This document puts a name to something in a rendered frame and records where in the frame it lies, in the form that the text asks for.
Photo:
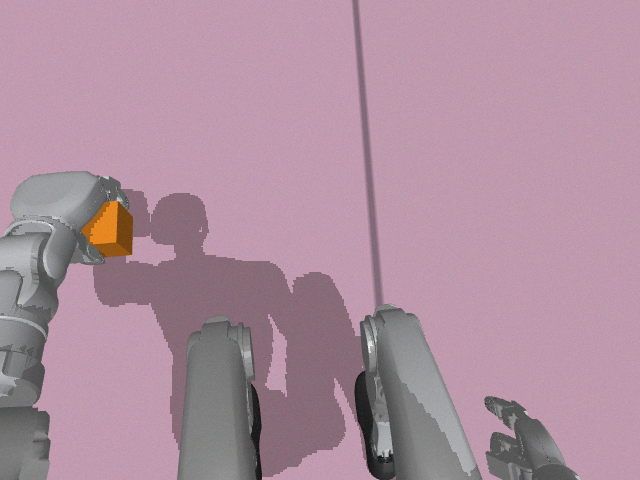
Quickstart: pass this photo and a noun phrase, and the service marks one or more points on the right robot hand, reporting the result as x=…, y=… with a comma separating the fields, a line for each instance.
x=517, y=459

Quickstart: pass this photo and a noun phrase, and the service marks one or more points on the left robot hand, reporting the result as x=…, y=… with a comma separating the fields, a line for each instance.
x=72, y=198

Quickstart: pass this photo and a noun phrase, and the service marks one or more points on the left robot arm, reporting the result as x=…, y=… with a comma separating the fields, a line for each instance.
x=35, y=252

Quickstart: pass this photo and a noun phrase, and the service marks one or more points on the right robot foot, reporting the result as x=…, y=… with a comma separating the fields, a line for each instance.
x=381, y=468

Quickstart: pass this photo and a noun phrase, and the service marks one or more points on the right robot arm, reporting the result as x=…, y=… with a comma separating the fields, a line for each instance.
x=554, y=472

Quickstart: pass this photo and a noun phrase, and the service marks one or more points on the small box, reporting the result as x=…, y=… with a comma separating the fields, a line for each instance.
x=111, y=230

